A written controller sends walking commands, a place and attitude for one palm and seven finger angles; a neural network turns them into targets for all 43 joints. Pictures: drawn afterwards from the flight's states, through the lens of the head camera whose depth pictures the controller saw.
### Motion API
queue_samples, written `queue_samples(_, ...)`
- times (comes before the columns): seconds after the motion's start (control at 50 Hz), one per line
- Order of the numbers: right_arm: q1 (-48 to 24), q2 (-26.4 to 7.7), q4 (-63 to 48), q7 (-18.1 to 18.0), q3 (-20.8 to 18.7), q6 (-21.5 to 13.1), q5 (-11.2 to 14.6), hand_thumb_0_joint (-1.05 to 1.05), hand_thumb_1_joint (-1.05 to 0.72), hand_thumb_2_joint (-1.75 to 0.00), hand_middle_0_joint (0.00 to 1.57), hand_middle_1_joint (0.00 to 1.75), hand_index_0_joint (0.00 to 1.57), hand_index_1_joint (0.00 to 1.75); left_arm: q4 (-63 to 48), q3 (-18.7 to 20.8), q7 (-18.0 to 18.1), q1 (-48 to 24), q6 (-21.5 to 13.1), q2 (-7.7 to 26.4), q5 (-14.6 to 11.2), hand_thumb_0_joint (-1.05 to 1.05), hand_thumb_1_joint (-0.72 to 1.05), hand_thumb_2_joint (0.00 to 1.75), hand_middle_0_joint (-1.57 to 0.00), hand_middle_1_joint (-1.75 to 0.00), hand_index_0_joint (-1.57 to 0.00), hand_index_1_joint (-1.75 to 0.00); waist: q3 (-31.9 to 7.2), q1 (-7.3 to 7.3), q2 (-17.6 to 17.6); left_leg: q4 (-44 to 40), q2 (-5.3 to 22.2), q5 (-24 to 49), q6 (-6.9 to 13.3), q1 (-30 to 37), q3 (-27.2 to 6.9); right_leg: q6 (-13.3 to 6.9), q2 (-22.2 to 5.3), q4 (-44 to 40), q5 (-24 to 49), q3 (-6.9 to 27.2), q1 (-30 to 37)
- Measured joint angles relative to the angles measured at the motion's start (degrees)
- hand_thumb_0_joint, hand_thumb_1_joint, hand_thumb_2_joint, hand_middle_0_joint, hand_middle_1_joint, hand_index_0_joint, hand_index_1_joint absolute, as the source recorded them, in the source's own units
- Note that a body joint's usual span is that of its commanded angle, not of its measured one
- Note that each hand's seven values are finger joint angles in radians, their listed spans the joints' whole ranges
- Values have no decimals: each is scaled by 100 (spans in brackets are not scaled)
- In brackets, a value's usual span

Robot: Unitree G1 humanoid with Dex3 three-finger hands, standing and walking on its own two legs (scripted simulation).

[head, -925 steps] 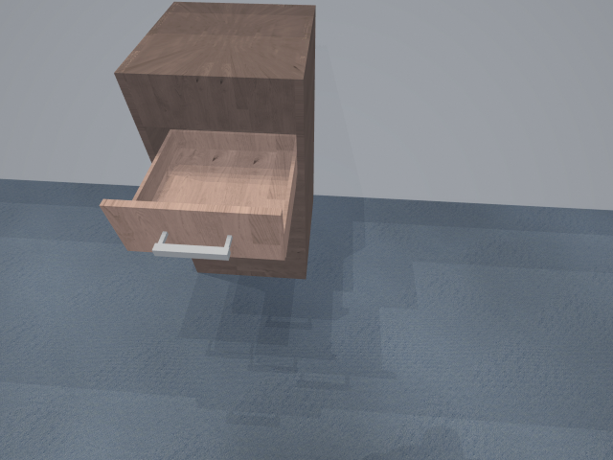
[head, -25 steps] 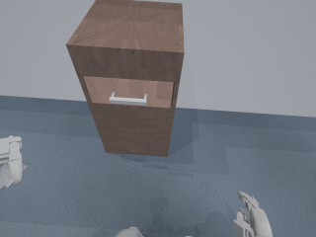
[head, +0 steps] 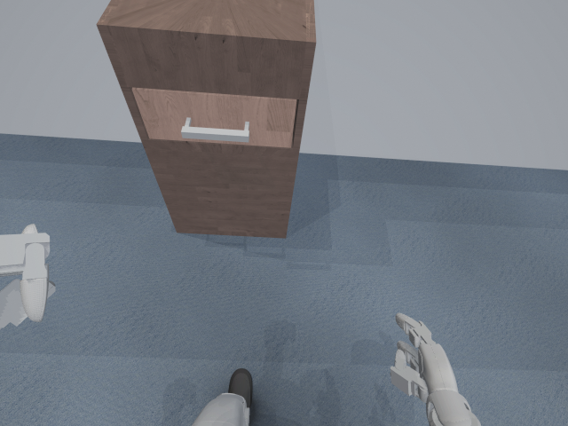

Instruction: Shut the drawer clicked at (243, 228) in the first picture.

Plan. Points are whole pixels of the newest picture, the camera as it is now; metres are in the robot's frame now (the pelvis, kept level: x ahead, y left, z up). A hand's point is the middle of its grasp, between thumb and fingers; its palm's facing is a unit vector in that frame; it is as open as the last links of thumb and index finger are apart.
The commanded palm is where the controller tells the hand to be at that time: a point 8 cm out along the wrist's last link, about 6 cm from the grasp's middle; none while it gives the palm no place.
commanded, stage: stop stepping back and stand still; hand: left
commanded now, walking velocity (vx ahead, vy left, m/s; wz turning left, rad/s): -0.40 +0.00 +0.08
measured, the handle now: (216, 128) +0.76 +0.22 -0.16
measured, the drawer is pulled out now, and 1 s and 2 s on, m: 0.00 0.00 0.00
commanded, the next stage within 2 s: let the arm hang, fingers relaxed in 0.76 s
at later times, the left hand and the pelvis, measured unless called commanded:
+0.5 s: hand out of the picture +0.12 +0.25 +0.17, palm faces +0.37 -0.82 -0.44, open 3.3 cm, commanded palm +0.07 +0.29 +0.19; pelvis -0.05 +0.00 +0.00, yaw +2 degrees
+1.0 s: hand out of the picture +0.11 +0.29 -0.04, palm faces +0.22 -0.88 -0.42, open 3.1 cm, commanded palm none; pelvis -0.06 +0.02 -0.02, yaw +4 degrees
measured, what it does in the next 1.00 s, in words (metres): steps on the spot: left foot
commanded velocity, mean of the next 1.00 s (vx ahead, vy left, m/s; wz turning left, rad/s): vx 0.06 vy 0.02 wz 0.00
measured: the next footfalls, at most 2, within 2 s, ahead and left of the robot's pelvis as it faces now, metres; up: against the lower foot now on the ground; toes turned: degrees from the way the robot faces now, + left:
left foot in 0.14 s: +0.10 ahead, +0.09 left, +0.00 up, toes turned +1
left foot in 1.24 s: +0.01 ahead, +0.12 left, +0.00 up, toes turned +3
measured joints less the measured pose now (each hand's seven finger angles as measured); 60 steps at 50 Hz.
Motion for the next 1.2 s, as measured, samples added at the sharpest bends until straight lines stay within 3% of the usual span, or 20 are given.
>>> queue_samples(0.02,-33,-47,-28,2,-6,73,32,1,-90,-90,21,30,21,31,-11,-26,-43,7,4,8,-20,2,89,90,-141,-160,-140,-160,78,-52,172,55,97,30,-24,-18,-85,-27,121,28,48,-51,1)
queue_samples(0.06,88,-66,-38,-25,-14,210,184,1,-90,-90,21,30,21,31,-76,4,-86,223,-18,94,-99,2,89,90,-141,-160,-140,-160,76,-150,227,548,81,-603,-98,-91,-197,-58,169,134,141,-87,19)
queue_samples(0.1,373,-76,-27,-87,-16,347,277,1,-90,-90,21,30,21,31,-126,104,-61,613,31,124,-141,2,89,90,-141,-160,-140,-160,-144,-162,76,1306,-54,-1200,-150,-15,-151,-80,65,328,71,-4,-18)
queue_samples(0.16,852,-255,-17,-228,-80,426,336,1,-90,-90,21,30,21,31,68,94,41,910,240,-76,-111,1,89,90,-141,-160,-140,-160,-555,-211,88,1147,-174,-1509,-51,587,-120,-42,-15,512,-76,34,-25)
queue_samples(0.3,1160,-535,211,-407,-182,225,328,1,-90,-90,20,30,20,30,858,-277,223,319,602,-641,47,1,89,90,-141,-160,-140,-160,-489,-205,52,757,-387,-1087,92,932,-118,58,-222,475,29,-35,201)
queue_samples(0.4,1118,-397,92,-385,-135,74,261,1,-90,-90,20,30,20,30,618,-375,187,332,565,-595,138,2,89,90,-141,-160,-140,-160,-420,-288,56,528,-411,-986,36,905,-249,-7,-207,347,152,-167,154)
queue_samples(0.5,1024,-307,96,-332,-92,65,242,1,-90,-90,20,30,20,30,403,-325,199,528,426,-493,84,2,89,90,-141,-160,-140,-160,-379,-189,219,1054,-290,-1347,-58,709,-326,3,-71,400,233,-202,171)
queue_samples(0.58,966,-283,269,-386,-68,80,254,1,-90,-90,21,30,20,30,628,-393,224,276,456,-645,85,1,89,90,-141,-160,-140,-160,-326,-101,272,1238,-301,-1109,92,812,-298,75,-83,658,36,-189,272)
queue_samples(0.66,846,-95,262,-426,48,39,201,1,-90,-90,20,30,20,30,919,-343,248,-66,617,-721,142,2,89,90,-141,-160,-140,-160,-292,-65,57,653,-483,-929,114,1012,-157,9,-165,864,-332,10,75)
queue_samples(0.7,804,-22,141,-387,99,-4,174,1,-90,-90,20,30,20,30,868,-324,237,-102,660,-675,159,2,89,90,-141,-160,-140,-160,-237,-133,34,360,-540,-830,77,1034,-189,-65,-125,687,-168,56,36)
queue_samples(0.76,786,-12,2,-285,134,-17,175,1,-90,-90,21,30,20,30,544,-323,174,176,619,-563,130,2,90,90,-141,-160,-140,-160,-192,-190,109,453,-499,-1110,-23,877,-224,-77,-99,300,410,-34,86)
queue_samples(0.82,811,-106,35,-233,87,56,202,1,-90,-90,21,30,21,31,231,-340,151,530,539,-542,78,2,89,90,-141,-160,-140,-160,-223,-96,232,960,-353,-1418,-112,717,-238,-62,24,296,360,-35,114)
queue_samples(0.86,839,-193,125,-260,24,88,236,1,-90,-90,21,30,21,31,235,-372,160,546,513,-588,78,2,89,90,-141,-160,-140,-160,-204,-48,289,977,-301,-1022,14,794,-212,-25,64,406,226,-43,185)
queue_samples(0.9,765,-418,489,-74,-89,-31,265,1,-90,-90,21,30,20,31,1213,-704,-64,-18,533,-562,309,1,89,90,-141,-160,-140,-160,-271,57,370,1231,-379,-1063,210,652,-177,24,-28,975,38,-137,-92)
queue_samples(0.94,558,-639,828,42,-117,151,227,1,-90,-90,21,30,20,31,2795,-1117,-241,-769,1072,-676,444,0,90,90,-139,-159,-139,-159,-316,86,367,1391,-546,-1209,333,534,-77,52,-183,1815,-441,-19,-523)
queue_samples(1.0,344,-700,1061,90,-91,396,123,1,-90,-90,21,30,20,30,5260,-1519,-364,-1524,1836,-951,541,0,91,90,-134,-154,-134,-154,-296,-75,157,1353,-783,-1145,388,492,88,26,-331,2660,-875,274,-1036)
queue_samples(1.06,356,-609,1172,112,-81,535,62,1,-90,-90,21,30,20,30,7069,-1920,-479,-1695,2169,-1206,579,1,91,90,-126,-147,-126,-147,-221,-181,-117,1286,-853,-1068,354,490,217,-82,-414,2375,-673,317,-1097)
queue_samples(1.1,468,-592,1351,104,-137,675,73,1,-90,-90,20,30,20,30,7926,-2186,-553,-1586,2230,-1492,609,1,92,90,-120,-140,-119,-140,-142,-223,-85,1376,-797,-1351,253,473,82,-96,-338,2158,-298,203,-1002)
queue_samples(1.14,718,-529,1592,99,-229,832,112,1,-91,-90,20,30,20,30,8489,-2196,-459,-1335,2230,-1730,521,1,91,90,-113,-133,-112,-135,-141,-142,-116,1907,-800,-1973,75,346,-194,-140,-272,1760,-127,69,-825)
queue_samples(1.2,1056,-455,1951,87,-319,864,127,1,-91,-90,20,30,20,30,9122,-2151,-444,-1087,2125,-1735,540,2,91,90,-102,-121,-101,-126,-21,11,-124,2469,-618,-2217,40,447,-372,-164,-159,1103,218,-73,-549)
